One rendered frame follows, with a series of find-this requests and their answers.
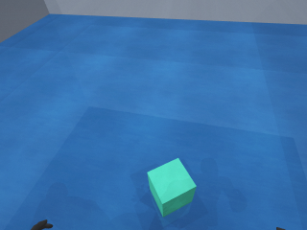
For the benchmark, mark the left robot hand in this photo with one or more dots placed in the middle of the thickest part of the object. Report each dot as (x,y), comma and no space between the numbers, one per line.
(42,225)

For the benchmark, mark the carton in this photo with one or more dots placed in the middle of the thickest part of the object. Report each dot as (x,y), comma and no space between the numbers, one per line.
(172,187)

